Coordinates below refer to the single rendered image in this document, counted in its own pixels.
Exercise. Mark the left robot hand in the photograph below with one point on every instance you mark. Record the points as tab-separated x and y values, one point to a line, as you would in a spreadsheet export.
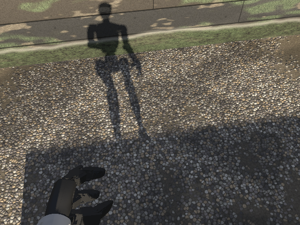
65	197

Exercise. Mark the robot left forearm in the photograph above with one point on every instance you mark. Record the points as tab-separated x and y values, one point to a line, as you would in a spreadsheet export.
54	219

